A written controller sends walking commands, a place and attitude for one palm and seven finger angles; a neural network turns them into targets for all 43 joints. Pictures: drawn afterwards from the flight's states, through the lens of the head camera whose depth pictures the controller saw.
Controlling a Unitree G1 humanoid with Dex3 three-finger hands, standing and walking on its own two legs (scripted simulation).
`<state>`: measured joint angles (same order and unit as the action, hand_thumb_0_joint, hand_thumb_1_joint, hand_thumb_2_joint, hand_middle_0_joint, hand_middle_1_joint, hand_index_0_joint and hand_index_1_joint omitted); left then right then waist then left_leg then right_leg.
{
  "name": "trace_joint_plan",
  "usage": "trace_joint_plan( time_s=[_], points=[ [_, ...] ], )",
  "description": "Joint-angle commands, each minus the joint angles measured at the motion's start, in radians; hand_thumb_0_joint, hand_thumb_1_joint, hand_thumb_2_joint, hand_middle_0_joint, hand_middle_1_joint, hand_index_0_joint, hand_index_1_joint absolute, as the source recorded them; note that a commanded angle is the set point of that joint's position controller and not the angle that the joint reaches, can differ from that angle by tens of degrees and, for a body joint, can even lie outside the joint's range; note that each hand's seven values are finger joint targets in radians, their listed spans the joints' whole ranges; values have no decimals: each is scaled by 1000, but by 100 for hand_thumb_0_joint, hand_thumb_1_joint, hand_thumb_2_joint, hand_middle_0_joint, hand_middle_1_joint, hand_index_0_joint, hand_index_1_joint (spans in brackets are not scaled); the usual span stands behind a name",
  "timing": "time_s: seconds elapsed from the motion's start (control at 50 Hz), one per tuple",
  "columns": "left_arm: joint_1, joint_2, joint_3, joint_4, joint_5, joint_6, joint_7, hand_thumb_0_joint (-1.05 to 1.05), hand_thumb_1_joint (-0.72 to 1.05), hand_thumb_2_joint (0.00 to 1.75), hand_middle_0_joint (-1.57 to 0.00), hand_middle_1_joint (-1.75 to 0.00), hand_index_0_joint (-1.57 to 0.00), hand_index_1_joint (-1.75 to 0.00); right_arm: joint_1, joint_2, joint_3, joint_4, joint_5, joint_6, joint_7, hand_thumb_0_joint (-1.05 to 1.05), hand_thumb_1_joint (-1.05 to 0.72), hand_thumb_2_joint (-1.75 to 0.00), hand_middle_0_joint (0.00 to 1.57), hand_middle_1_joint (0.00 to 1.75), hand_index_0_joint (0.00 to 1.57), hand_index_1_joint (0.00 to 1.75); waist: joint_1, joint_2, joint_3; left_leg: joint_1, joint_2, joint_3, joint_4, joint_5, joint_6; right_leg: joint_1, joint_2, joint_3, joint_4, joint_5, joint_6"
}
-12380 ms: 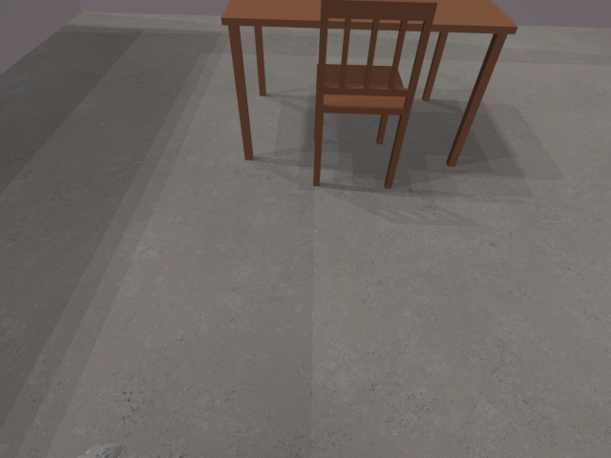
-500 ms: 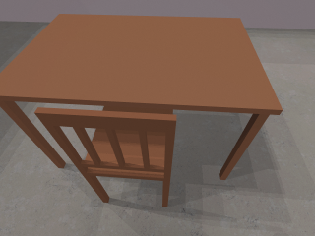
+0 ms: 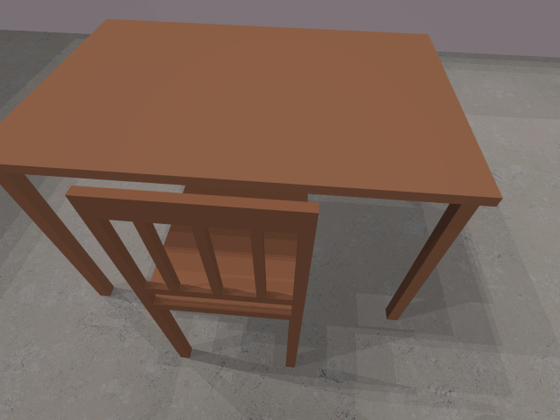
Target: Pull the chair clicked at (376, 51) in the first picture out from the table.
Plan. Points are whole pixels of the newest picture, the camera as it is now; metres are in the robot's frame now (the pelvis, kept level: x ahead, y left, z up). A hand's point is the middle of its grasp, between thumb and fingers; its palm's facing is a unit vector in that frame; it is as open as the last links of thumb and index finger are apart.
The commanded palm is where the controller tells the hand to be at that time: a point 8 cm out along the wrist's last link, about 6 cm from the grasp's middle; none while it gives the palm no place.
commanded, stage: look again from close up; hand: left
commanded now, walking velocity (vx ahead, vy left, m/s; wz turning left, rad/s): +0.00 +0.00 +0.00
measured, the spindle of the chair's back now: (209, 261) +0.41 +0.17 -0.12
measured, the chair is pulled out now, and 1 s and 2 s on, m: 0.00 0.00 0.00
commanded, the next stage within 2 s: raise the hand toward the chair's back in 0.18 s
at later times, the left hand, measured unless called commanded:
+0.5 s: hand (151, 370) +0.19 +0.19 -0.03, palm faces +0.20 -0.98 -0.06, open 7.7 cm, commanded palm +0.10 +0.23 -0.07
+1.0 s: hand (158, 404) +0.15 +0.18 -0.07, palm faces -0.08 -1.00 -0.04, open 11.8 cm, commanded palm +0.12 +0.25 -0.06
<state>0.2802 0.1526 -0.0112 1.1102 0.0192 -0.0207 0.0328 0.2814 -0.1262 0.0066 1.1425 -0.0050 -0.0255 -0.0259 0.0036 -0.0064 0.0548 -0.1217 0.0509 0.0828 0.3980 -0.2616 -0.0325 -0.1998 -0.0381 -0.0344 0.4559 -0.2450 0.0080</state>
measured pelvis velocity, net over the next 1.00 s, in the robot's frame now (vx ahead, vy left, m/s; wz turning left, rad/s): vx -0.05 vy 0.00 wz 0.06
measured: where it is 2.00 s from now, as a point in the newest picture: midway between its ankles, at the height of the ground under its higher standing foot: outside the picture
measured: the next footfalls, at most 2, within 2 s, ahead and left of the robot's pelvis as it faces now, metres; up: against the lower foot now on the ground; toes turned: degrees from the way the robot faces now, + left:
none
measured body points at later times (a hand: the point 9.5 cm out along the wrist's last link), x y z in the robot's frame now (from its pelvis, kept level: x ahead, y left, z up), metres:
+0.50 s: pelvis -0.02 +0.02 -0.03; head -0.01 +0.01 +0.42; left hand +0.17 +0.25 -0.02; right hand +0.10 -0.25 -0.13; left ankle -0.03 +0.14 -0.74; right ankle +0.00 -0.12 -0.74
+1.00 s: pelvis -0.05 +0.00 -0.11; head +0.03 +0.02 +0.33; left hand +0.15 +0.24 -0.06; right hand +0.17 -0.18 -0.20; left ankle -0.03 +0.14 -0.74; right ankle +0.00 -0.12 -0.74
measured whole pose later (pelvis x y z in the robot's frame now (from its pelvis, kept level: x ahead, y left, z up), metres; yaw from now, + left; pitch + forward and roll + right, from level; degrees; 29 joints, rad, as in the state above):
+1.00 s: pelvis -0.05 +0.00 -0.11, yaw +4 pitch +16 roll -2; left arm 0.40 0.22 0.13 -0.09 -0.25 -0.35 -0.36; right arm 0.15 -0.16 0.02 0.54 0.03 -0.20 -0.04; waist 0.02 0.03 -0.13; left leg -1.00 0.06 -0.04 1.28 -0.57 -0.03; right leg -0.98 -0.07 -0.10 1.22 -0.52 0.00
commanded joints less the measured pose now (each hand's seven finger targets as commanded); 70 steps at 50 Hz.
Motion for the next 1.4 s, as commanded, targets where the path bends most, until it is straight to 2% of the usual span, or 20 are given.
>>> trace_joint_plan(
  time_s=[0.0, 0.24, 0.26, 0.28, 0.3, 0.32, 0.34, 0.38, 0.4, 0.44, 0.48, 0.54, 0.6, 0.68, 0.7, 0.8, 0.9, 1.0, 1.12, 1.38],
  points=[
    [77, 103, 15, -26, -6, -11, 6, 0, 90, 90, -20, -30, -20, -30, 81, -82, -11, -16, 1, -10, -1, 0, -90, -90, 20, 30, 20, 30, 0, 3, 18, -24, 54, -56, -66, 161, 44, -10, -73, 65, -84, 176, -37],
    [88, 94, 17, -26, -4, -9, 8, 0, 90, 90, -20, -30, -20, -30, 90, -79, -10, -15, 1, -14, -2, 0, -90, -90, 20, 30, 20, 30, 0, 12, 27, -32, 54, -64, -69, 162, 48, -18, -71, 66, -80, 151, -35],
    [126, 129, 22, 16, 3, -22, 42, 0, 90, 90, -20, -30, -20, -30, -15, -141, -23, -88, 4, -15, 5, 0, -90, -90, 20, 30, 20, 30, 24, 0, 7, -131, 79, -41, 148, 233, 17, 24, -133, 101, -50, 518, -26],
    [-603, 308, 102, -1525, -212, -243, 21, 0, 88, 89, -20, -30, -20, -30, -4, -306, -30, -437, 54, -167, -45, 0, -90, -90, 20, 30, 20, 30, -83, 162, -485, 116, -45, -50, 19, 261, 51, 144, -26, 33, 22, 385, -32],
    [-428, 396, 204, -1448, -167, -225, 88, 0, 85, 88, -20, -29, -20, -29, -114, -205, -3, -390, 49, -243, -90, 0, -90, -90, 20, 30, 20, 30, -29, 188, -417, 94, -18, -8, 42, 241, 51, 85, 10, 13, 58, 220, -30],
    [52, 58, 8, -1134, -136, -75, 92, 0, 83, 87, -19, -29, -19, -29, -87, -186, -27, -410, 48, -300, -75, 0, -90, -90, 20, 30, 20, 30, -25, 171, -295, -8, -10, -34, 20, 257, 48, -18, 23, -60, 72, 94, -36],
    [95, -83, -82, -1067, -184, -24, 82, 0, 81, 86, -19, -29, -19, -29, -75, -205, -23, -370, 63, -321, -69, 0, -90, -90, 20, 30, 20, 30, -48, 63, -159, -86, -21, -66, 54, 185, 39, -87, 15, -82, 66, 83, -19],
    [-7, -30, -51, -1138, -186, -123, 46, 0, 76, 84, -19, -28, -19, -28, -72, -252, -56, -443, 38, -351, -63, 0, -90, -90, 20, 30, 20, 30, -88, -45, -48, -211, -40, -96, 136, 9, 43, -237, 14, -93, 83, -40, -4],
    [48, -28, -13, -1052, -181, -172, 25, 0, 74, 83, -18, -27, -18, -27, -75, -252, -65, -477, 26, -354, -52, 0, -90, -90, 20, 30, 20, 30, -81, -114, -21, -297, -58, -94, 184, -61, 37, -297, 15, -100, 109, -120, -6],
    [273, -75, 16, -909, -209, -308, -73, 0, 69, 81, -18, -27, -18, -27, -106, -240, -84, -547, 13, -357, -23, 0, -90, -90, 20, 30, 20, 30, 0, -266, -61, -446, -58, -75, 279, -120, 19, -387, 15, -90, 197, -251, -14],
    [353, -35, 84, -903, -240, -470, -197, 0, 64, 79, -17, -26, -17, -26, -136, -242, -100, -612, 11, -345, 12, 0, -90, -90, 20, 30, 20, 30, 38, -248, -124, -557, -65, -59, 372, -112, 8, -408, 13, -64, 302, -232, -26],
    [364, 90, 202, -885, -213, -659, -340, 0, 57, 76, -17, -25, -17, -25, -182, -242, -123, -691, 17, -311, 62, 0, -90, -90, 20, 30, 20, 30, 65, -83, -217, -657, -76, -41, 517, -41, 10, -442, 3, -28, 471, -70, -50],
    [278, 145, 239, -1079, -235, -625, -344, 0, 50, 73, -16, -24, -16, -24, -199, -234, -121, -776, 26, -264, 63, 0, -90, -90, 20, 30, 20, 30, 82, 42, -312, -697, -78, -37, 560, -74, 28, -480, 8, -10, 540, -94, -47],
    [111, 133, 186, -1452, -259, -607, -284, 0, 41, 69, -15, -22, -15, -22, -161, -218, -108, -823, 24, -247, 28, 0, -90, -90, 20, 30, 20, 30, 15, 145, -421, -638, -57, -64, 627, -43, 44, -539, 21, 1, 575, -69, -43],
    [50, 147, 175, -1516, -254, -615, -276, 0, 39, 68, -15, -22, -15, -22, -139, -224, -102, -811, 20, -245, 19, 0, -90, -90, 20, 30, 20, 30, -21, 102, -434, -646, -48, -79, 654, -38, 49, -569, 31, 1, 584, -68, -37],
    [46, 121, 100, -1437, -254, -570, -360, 0, 27, 63, -14, -20, -14, -20, -122, -237, -82, -762, 26, -268, -12, 0, -90, -90, 20, 30, 20, 30, -78, 75, -396, -707, -37, -108, 721, -82, 57, -658, 38, 0, 578, -123, -31],
    [186, 192, 225, -1343, -283, -384, -406, 0, 15, 58, -13, -18, -13, -18, -169, -230, -84, -773, 47, -249, -29, 0, -90, -90, 20, 30, 20, 30, -5, 23, -475, -734, -50, -107, 688, -73, 52, -544, 28, 4, 552, -134, -26],
    [207, 201, 294, -1392, -311, -356, -333, 0, 4, 53, -11, -16, -11, -16, -186, -196, -80, -778, 41, -233, -37, 0, -90, -90, 20, 30, 20, 30, 27, -24, -480, -728, -50, -112, 651, -34, 47, -497, 24, -20, 552, -113, -21],
    [146, 168, 225, -1371, -289, -445, -316, 0, -10, 47, -10, -14, -10, -14, -150, -211, -76, -759, 39, -250, -39, 0, -90, -90, 20, 30, 20, 30, -21, -15, -395, -750, -50, -109, 643, -123, 48, -574, 17, -9, 521, -237, -21],
    [112, 210, 262, -1356, -293, -442, -311, 0, -41, 34, -7, -9, -7, -9, -115, -233, -78, -763, 42, -247, -38, 0, -90, -90, 20, 30, 20, 30, -20, 71, -386, -662, -49, -109, 582, -72, 44, -550, 25, -43, 507, -157, -27]
  ],
)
